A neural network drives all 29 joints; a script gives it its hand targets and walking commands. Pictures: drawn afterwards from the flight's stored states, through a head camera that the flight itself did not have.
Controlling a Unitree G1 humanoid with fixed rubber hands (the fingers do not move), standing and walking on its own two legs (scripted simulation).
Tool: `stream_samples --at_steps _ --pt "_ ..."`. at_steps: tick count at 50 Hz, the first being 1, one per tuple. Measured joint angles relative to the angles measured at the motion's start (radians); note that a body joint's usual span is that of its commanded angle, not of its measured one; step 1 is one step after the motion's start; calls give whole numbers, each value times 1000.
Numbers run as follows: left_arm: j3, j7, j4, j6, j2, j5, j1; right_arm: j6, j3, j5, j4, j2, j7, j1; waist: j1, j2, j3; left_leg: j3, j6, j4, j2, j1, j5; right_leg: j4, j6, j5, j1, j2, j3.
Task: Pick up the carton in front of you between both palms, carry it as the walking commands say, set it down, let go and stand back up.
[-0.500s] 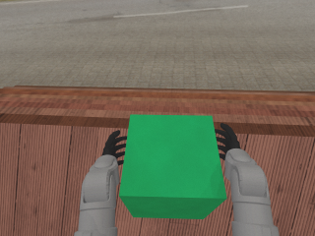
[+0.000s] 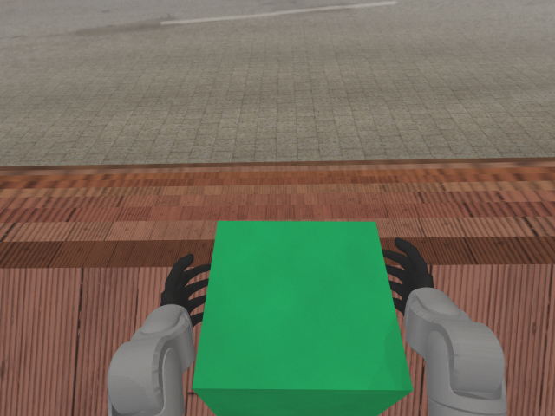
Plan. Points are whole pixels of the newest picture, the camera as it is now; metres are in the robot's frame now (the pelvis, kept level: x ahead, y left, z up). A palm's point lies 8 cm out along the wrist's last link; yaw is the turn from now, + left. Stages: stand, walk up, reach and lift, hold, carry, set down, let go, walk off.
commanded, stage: carry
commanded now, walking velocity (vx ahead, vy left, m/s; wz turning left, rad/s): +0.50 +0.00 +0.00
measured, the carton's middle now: (294, 330) +0.23 -0.01 +0.01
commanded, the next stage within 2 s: none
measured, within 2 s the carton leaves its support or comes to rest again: neither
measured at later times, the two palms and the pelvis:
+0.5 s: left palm (214, 161) +0.55 +0.11 +0.09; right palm (366, 145) +0.57 -0.18 +0.09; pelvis +0.32 -0.04 +0.00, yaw +2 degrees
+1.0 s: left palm (213, 71) +0.96 +0.15 +0.09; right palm (320, 60) +0.97 -0.15 +0.10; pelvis +0.63 +0.00 -0.01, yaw +1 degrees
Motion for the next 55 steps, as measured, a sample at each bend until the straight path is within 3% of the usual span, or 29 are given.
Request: stream_samples --at_steps 4,6,8,9,11,13,16,21,26,30,31,33,36,39,45,51,54,55 --pt "-5 0 -34 -6 -2 4 24 -3 7 5 -17 0 2 5 5 2 13 -8 -45 10 24 104 -90 -132 -20 52 43 14 -57" --pt "-12 0 -48 -9 -3 6 26 -5 9 -2 -36 1 8 9 15 12 24 -21 -69 111 56 120 -180 -178 -43 48 103 37 -95" --pt "-25 0 -18 -25 -2 12 10 -12 -7 -12 -30 -1 16 4 39 39 38 -71 -65 403 97 20 -212 -102 -91 44 105 51 -121" --pt "-30 0 2 -29 0 14 1 -12 -14 -17 -22 -1 19 2 47 38 48 -115 -55 586 85 -67 -195 -81 -102 3 113 50 -127" --pt "-31 0 20 -32 -1 16 -1 -13 -16 -28 -11 0 25 4 59 28 68 -154 -22 853 56 -234 -154 -109 -105 -42 156 49 -135" --pt "-30 -2 17 -38 -3 20 14 -20 -5 -40 -3 0 32 9 69 19 80 -149 2 936 50 -363 -86 -175 -93 -39 215 54 -138" --pt "-26 -9 3 -54 -4 28 33 -43 14 -57 -3 2 53 23 80 4 82 -129 10 853 57 -486 -7 -266 -89 -45 305 62 -130" --pt "-32 -26 -6 -70 -3 28 35 -72 23 -76 -20 4 63 47 80 -12 57 -102 2 580 71 -572 109 -359 -70 -92 445 67 -112" --pt "-39 -25 -4 -63 1 28 -9 -61 1 -62 -43 1 52 22 75 -8 50 -74 18 418 64 -583 198 -355 -36 -199 567 72 -95" --pt "-8 -10 31 -48 5 14 -99 -52 -32 -36 -2 -3 32 -66 75 -23 58 -39 55 344 32 -534 193 -297 2 -318 653 62 -74" --pt "6 -5 43 -46 6 12 -127 -53 -42 -29 24 -4 28 -104 66 -26 64 -25 61 318 16 -501 172 -231 8 -364 655 51 -68" --pt "37 3 93 -48 32 0 -195 -71 -58 -22 107 0 17 -188 29 -49 85 -8 92 397 -2 -503 150 61 -2 -397 561 16 -22" --pt "77 19 190 -52 58 -22 -287 -81 -79 -9 212 -5 -8 -281 -5 -43 128 -5 101 421 -10 -475 74 532 -43 -323 307 63 99" --pt "126 22 253 -68 22 -8 -355 -102 -117 0 265 -8 -12 -329 -16 -33 158 -7 98 355 -20 -409 62 659 -70 -245 107 67 114" --pt "167 16 312 -133 -11 36 -444 -160 -176 8 347 -20 9 -440 -12 -16 171 -25 88 275 -24 -286 2 491 -76 -144 -109 43 101" --pt "175 6 318 -141 1 38 -451 -168 -179 -14 374 -11 16 -472 3 -16 140 -49 50 254 -31 -158 -107 86 -75 21 -68 60 57" --pt "164 -1 338 -136 -7 40 -453 -152 -186 -28 353 -11 22 -446 50 -15 131 -57 34 432 -18 -154 -184 0 -99 91 53 95 6" --pt "159 1 349 -139 -15 46 -457 -147 -189 -32 347 -19 27 -440 79 -5 132 -75 33 582 -3 -199 -164 4 -109 0 86 108 3"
